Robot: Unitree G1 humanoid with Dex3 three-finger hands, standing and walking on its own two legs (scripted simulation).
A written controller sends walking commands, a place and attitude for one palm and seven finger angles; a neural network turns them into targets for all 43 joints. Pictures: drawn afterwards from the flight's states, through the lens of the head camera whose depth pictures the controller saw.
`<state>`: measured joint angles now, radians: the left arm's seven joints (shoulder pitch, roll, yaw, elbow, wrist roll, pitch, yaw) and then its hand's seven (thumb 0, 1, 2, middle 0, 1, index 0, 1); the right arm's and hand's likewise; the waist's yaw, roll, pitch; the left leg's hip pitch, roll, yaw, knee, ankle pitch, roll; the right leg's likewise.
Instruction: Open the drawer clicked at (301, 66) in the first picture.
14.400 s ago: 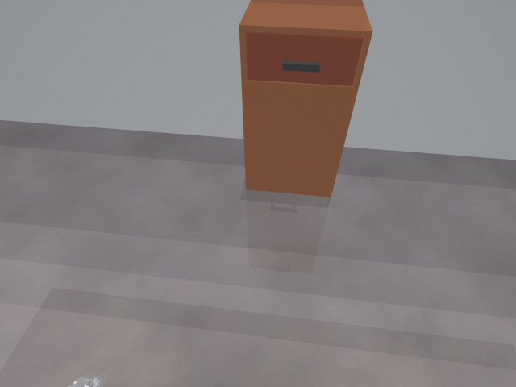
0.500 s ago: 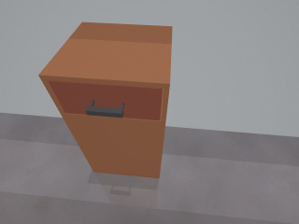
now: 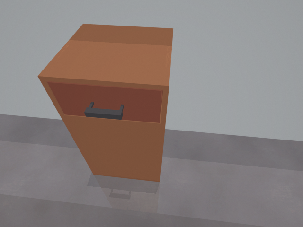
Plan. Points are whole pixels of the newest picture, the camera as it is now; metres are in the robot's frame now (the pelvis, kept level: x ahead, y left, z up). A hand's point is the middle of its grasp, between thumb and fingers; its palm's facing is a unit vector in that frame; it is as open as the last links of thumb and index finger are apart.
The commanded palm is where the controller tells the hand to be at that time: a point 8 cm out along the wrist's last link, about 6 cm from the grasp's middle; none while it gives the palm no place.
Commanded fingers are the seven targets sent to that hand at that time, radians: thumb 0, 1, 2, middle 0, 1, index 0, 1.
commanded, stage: look again from close up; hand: left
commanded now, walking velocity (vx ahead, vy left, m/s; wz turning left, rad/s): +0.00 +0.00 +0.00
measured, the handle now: (105, 109) +0.52 +0.21 -0.04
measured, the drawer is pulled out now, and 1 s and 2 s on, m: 0.00 0.00 0.00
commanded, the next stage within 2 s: raise the hand with hooked fingers in 0.04 s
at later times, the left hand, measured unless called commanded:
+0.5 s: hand (97, 204) +0.19 +0.16 -0.04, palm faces +0.03 -0.32 -0.95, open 8.2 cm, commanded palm +0.13 +0.20 -0.02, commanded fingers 0.00 0.46 0.71 -0.23 -0.58 -0.23 -0.58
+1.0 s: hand (72, 198) +0.19 +0.22 -0.01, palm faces +0.00 -0.13 -0.99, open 11.2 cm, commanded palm +0.17 +0.23 +0.05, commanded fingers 0.00 -0.13 0.46 -0.27 -0.96 -0.27 -0.96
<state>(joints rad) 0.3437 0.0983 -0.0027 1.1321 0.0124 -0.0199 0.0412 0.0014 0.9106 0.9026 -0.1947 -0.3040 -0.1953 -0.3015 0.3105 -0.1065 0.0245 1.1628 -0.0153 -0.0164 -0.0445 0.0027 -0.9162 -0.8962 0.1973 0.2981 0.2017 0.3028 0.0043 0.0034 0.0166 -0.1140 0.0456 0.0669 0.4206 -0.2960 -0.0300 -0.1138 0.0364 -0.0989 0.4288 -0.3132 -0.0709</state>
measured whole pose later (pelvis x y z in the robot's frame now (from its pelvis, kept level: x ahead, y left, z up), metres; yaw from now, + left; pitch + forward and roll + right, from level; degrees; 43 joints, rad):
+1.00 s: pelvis -0.07 +0.02 -0.02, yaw -1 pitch +5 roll +1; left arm 0.15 0.31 -0.14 0.09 1.05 0.03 0.32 0.00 0.09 0.56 -0.27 -0.82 -0.27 -0.82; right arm 0.15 -0.20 0.02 0.61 -0.05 0.12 0.00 0.01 -0.91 -0.90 0.20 0.30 0.21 0.30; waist 0.06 0.05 -0.05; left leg -0.44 0.01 0.07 0.68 -0.32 0.01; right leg -0.47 -0.01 -0.07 0.72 -0.33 -0.05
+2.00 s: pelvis -0.03 +0.04 +0.00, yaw +0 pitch +4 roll +0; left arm -0.05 0.47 -0.02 0.05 0.93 -0.06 0.09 0.00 -0.49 0.30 -0.31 -1.21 -0.32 -1.20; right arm 0.14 -0.27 -0.02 0.63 -0.01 0.15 -0.01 0.01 -0.91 -0.90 0.20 0.30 0.20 0.30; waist 0.08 0.08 -0.01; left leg -0.29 -0.01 0.06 0.48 -0.27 0.03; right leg -0.30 -0.02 -0.07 0.49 -0.27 -0.02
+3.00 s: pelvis -0.04 +0.04 -0.01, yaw -2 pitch +9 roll +0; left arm -0.55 0.41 -0.11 0.69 1.03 -0.04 0.21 0.00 -0.49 0.30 -0.31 -1.21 -0.32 -1.20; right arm 0.25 -0.26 -0.05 0.69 0.01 0.14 -0.03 0.01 -0.91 -0.90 0.20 0.30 0.20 0.30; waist -0.01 0.06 -0.08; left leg -0.44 0.00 0.08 0.57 -0.29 0.03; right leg -0.46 -0.01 -0.05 0.59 -0.29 -0.02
